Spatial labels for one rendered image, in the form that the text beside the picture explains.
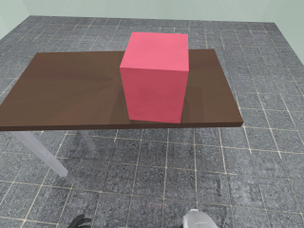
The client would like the robot right thigh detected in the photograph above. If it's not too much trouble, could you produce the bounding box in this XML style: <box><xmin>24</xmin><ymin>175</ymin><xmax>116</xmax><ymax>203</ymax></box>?
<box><xmin>182</xmin><ymin>211</ymin><xmax>218</xmax><ymax>228</ymax></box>

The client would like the carton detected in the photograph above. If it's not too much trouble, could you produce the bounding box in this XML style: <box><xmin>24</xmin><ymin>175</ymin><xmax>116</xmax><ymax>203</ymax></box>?
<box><xmin>120</xmin><ymin>32</ymin><xmax>189</xmax><ymax>124</ymax></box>

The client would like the robot left hand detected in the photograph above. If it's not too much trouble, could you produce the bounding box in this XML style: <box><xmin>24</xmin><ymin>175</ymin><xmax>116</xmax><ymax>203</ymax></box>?
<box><xmin>67</xmin><ymin>214</ymin><xmax>92</xmax><ymax>228</ymax></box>

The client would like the table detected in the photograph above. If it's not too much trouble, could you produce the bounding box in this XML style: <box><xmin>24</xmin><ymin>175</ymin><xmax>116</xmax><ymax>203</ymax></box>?
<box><xmin>0</xmin><ymin>48</ymin><xmax>244</xmax><ymax>177</ymax></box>

